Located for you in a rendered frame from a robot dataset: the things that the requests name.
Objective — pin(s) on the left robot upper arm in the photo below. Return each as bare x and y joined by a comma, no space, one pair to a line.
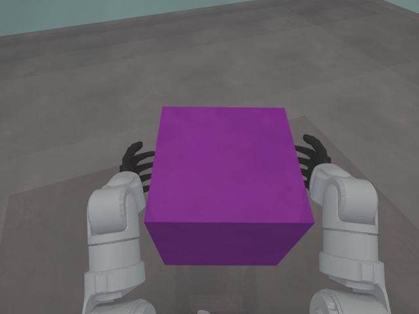
137,306

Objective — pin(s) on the right robot upper arm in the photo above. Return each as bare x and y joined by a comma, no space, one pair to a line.
330,301

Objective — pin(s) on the robot left hand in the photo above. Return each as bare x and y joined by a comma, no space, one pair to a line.
129,162

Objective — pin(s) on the left robot forearm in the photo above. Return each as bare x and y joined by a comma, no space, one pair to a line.
115,265

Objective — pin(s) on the carton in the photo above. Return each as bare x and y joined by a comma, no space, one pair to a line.
226,187

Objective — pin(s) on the robot right hand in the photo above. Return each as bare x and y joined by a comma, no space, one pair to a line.
317,157

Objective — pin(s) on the right robot forearm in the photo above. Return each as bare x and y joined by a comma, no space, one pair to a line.
350,210

